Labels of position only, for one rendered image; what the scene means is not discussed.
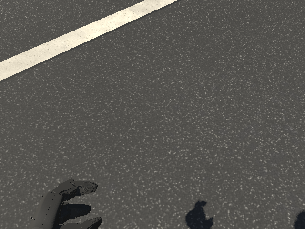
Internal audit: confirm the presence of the robot left hand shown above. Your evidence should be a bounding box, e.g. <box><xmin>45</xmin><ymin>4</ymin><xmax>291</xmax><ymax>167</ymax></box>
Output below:
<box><xmin>30</xmin><ymin>178</ymin><xmax>102</xmax><ymax>229</ymax></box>

